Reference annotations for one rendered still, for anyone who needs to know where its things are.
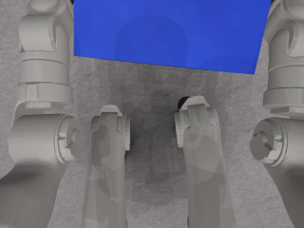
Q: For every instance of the left robot forearm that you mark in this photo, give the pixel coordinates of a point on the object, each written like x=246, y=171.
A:
x=44, y=57

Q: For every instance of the carton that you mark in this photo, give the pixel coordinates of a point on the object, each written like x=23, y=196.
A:
x=217, y=35

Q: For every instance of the right robot upper arm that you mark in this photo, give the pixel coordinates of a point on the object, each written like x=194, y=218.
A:
x=278, y=143

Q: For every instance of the right robot forearm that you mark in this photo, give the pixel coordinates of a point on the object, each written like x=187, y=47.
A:
x=284, y=32

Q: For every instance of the left robot thigh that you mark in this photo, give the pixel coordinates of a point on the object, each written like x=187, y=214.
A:
x=104, y=199

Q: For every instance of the left robot upper arm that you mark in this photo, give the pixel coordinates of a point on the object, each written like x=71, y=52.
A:
x=41, y=147

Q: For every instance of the right robot foot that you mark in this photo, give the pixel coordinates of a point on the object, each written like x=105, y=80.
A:
x=182, y=101

